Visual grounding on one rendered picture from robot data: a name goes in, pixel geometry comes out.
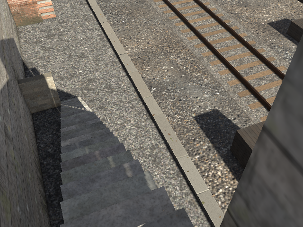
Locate stairs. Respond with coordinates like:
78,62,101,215
60,96,194,227
37,0,56,20

